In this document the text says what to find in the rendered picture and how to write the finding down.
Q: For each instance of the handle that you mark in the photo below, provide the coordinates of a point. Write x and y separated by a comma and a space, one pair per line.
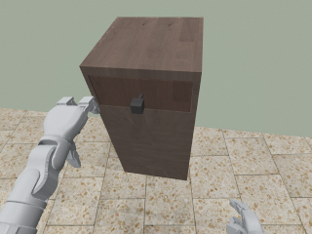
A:
137, 105

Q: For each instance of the left robot forearm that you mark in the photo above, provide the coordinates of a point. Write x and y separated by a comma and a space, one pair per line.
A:
34, 186

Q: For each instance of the right robot hand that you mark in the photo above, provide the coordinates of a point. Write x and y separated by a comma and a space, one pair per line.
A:
248, 223

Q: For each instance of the cabinet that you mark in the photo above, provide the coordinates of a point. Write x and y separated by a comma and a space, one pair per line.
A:
157, 142

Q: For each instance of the left robot hand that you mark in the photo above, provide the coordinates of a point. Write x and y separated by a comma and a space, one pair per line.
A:
67, 119

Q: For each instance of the drawer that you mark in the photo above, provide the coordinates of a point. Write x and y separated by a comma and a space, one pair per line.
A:
161, 94

